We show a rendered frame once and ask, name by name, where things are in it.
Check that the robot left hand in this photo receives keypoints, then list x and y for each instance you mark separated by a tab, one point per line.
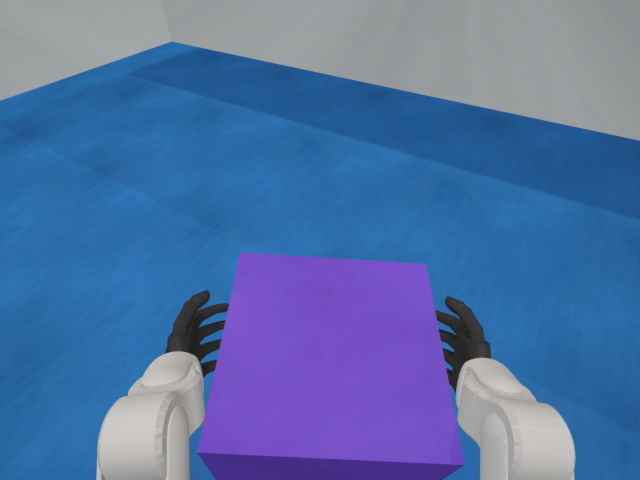
187	334

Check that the carton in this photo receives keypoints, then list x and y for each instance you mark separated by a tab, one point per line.
330	369

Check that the robot left forearm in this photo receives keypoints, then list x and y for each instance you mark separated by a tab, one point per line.
145	435

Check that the robot right hand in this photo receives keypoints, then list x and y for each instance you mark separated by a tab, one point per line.
468	343

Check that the robot right forearm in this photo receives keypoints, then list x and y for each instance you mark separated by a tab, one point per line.
519	438

